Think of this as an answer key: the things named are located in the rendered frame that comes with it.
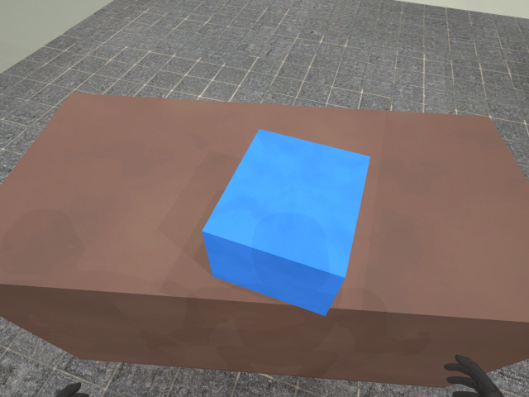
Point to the right robot hand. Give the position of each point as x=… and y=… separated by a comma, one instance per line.
x=480, y=382

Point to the carton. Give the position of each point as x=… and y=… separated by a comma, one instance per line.
x=285, y=223

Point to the pedestal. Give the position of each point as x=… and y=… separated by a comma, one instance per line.
x=102, y=251

